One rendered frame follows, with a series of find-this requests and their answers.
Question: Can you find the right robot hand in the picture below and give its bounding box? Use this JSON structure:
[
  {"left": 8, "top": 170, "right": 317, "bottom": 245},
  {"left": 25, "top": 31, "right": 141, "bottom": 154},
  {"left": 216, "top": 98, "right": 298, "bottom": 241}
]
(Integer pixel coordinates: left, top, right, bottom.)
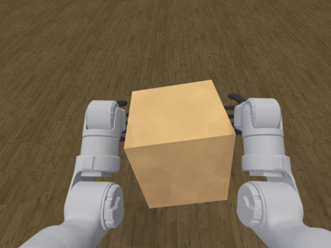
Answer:
[{"left": 223, "top": 94, "right": 246, "bottom": 135}]

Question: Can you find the left robot forearm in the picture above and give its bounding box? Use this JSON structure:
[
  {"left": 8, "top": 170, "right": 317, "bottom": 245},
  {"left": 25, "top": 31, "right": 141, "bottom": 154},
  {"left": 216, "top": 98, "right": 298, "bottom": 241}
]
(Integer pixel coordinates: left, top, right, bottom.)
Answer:
[{"left": 64, "top": 100, "right": 126, "bottom": 218}]

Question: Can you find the robot left upper arm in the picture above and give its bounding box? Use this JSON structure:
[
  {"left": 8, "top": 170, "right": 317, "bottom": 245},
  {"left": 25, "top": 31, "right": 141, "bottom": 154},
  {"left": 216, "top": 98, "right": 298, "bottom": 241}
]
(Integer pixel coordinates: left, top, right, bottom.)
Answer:
[{"left": 19, "top": 181, "right": 124, "bottom": 248}]

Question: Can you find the left robot hand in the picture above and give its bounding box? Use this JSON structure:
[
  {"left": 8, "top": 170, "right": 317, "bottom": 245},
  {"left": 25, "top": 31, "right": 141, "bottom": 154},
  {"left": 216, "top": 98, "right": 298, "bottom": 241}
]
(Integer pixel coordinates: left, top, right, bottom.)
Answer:
[{"left": 117, "top": 100, "right": 129, "bottom": 142}]

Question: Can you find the right robot forearm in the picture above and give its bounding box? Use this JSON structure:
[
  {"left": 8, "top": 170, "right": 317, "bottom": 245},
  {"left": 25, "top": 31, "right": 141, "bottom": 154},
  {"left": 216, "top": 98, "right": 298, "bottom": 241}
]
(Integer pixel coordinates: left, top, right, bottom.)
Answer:
[{"left": 234, "top": 98, "right": 304, "bottom": 216}]

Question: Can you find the carton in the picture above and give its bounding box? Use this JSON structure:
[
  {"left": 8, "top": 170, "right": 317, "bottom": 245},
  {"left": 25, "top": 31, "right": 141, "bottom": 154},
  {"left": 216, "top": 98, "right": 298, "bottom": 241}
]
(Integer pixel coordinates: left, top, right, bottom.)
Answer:
[{"left": 124, "top": 80, "right": 236, "bottom": 208}]

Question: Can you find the robot right upper arm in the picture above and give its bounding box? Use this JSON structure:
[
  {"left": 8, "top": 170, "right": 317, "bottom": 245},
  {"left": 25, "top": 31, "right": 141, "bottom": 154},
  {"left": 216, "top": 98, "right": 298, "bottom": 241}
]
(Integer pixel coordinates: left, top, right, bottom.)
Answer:
[{"left": 236, "top": 181, "right": 331, "bottom": 248}]

